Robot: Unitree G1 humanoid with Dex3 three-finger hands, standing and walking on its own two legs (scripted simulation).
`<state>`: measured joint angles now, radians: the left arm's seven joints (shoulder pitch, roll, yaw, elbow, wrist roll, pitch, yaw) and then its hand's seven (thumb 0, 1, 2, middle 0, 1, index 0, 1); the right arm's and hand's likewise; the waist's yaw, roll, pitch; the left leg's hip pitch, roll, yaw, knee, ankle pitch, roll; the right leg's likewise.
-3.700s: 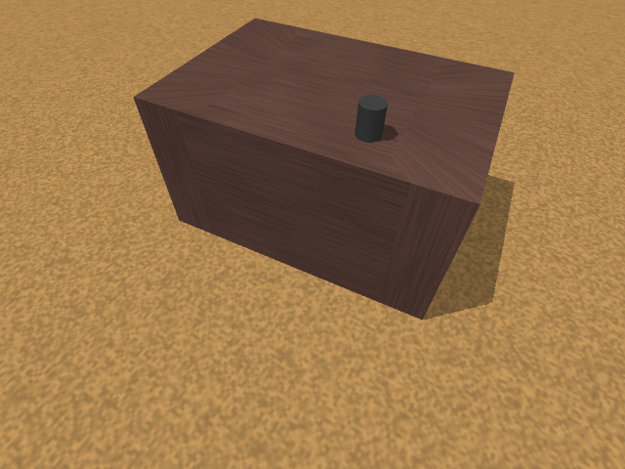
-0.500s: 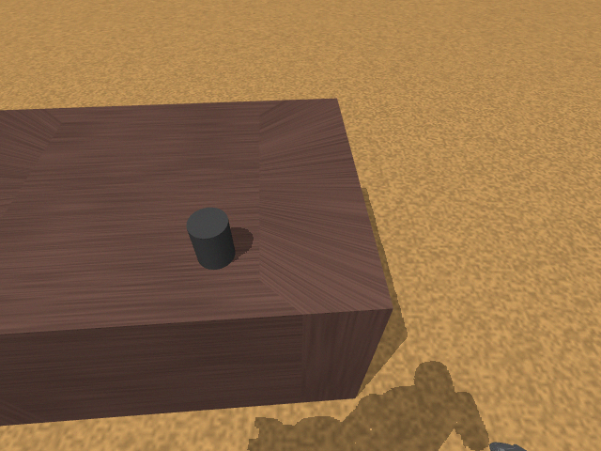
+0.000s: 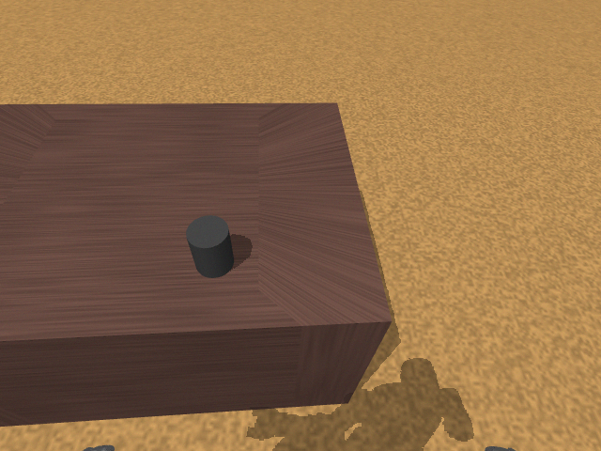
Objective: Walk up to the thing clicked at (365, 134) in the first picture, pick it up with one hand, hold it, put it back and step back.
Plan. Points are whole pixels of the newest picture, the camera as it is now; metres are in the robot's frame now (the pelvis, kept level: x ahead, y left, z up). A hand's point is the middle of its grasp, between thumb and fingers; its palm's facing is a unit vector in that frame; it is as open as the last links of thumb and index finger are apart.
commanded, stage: walk up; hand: left
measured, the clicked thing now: (211, 247) +0.50 +0.16 -0.13
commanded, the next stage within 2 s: stand in 0.54 s
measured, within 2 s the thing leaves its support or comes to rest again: neither
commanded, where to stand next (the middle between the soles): +0.05 -0.02 m, yaw +2 degrees
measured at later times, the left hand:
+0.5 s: hand out of the picture +0.07 +0.26 -0.16, palm faces +0.00 -0.95 -0.32, open 7.4 cm
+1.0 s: hand out of the picture +0.07 +0.27 -0.16, palm faces -0.02 -0.94 -0.34, open 7.4 cm
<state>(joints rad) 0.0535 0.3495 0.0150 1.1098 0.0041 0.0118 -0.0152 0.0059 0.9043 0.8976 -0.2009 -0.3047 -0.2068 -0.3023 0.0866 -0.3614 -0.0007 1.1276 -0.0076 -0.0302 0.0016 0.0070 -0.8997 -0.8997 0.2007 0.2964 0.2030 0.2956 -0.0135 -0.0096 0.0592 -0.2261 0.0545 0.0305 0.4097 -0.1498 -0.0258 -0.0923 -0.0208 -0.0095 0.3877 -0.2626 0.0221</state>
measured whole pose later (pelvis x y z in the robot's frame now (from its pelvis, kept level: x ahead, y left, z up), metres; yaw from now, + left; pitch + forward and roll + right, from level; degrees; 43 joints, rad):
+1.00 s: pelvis +0.01 +0.01 +0.00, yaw +1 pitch -2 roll +0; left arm 0.12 0.36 0.01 1.13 0.02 -0.01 0.00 0.01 0.90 0.90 -0.20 -0.30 -0.21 -0.30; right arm 0.09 -0.35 -0.01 1.14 -0.01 -0.01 0.01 0.01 -0.90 -0.90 0.20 0.30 0.20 0.30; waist 0.00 0.00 0.05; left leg -0.19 0.02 0.03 0.35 -0.13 -0.01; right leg -0.04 -0.05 -0.01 0.31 -0.23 0.05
